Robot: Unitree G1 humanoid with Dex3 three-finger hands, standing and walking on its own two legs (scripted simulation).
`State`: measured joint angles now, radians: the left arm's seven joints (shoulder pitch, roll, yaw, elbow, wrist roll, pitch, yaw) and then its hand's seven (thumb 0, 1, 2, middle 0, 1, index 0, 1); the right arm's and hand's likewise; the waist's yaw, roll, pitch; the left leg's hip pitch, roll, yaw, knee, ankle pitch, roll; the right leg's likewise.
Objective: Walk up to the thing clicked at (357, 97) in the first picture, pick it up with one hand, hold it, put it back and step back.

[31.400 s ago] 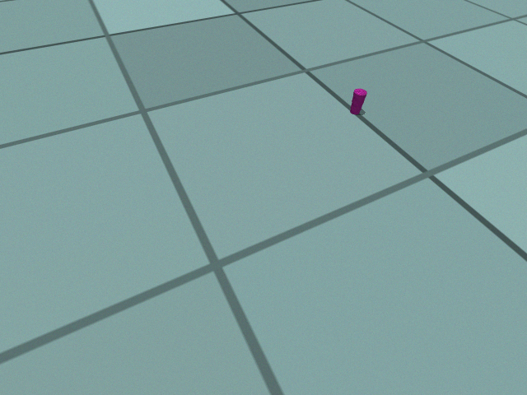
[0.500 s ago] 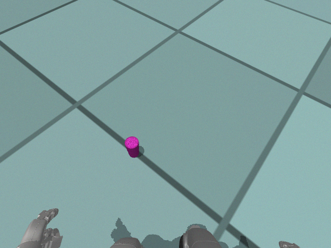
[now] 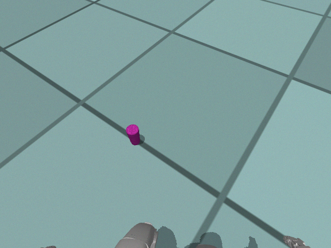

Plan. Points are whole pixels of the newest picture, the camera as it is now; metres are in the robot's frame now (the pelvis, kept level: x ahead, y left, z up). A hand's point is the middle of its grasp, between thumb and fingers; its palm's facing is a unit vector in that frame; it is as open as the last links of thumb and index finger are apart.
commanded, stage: step back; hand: left
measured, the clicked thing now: (134, 135) +0.81 +0.27 -0.69
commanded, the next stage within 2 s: stand in 1.66 s
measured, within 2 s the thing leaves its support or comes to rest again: neither
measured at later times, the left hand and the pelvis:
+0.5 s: hand out of the picture -0.10 +0.26 -0.15, palm faces -0.01 -0.91 -0.42, open 7.4 cm; pelvis -0.18 -0.02 -0.01, yaw -1 degrees
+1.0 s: hand out of the picture -0.23 +0.26 -0.14, palm faces +0.08 -0.92 -0.39, open 7.4 cm; pelvis -0.27 -0.02 +0.00, yaw +4 degrees
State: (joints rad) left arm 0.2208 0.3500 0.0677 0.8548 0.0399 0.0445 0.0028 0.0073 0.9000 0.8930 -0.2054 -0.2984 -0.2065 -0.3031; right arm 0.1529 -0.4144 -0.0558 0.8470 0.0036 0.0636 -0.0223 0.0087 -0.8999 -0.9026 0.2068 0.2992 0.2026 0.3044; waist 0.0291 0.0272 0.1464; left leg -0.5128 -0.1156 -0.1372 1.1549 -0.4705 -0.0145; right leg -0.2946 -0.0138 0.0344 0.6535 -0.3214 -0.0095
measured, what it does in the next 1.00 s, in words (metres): walks backwards: left foot, then right foot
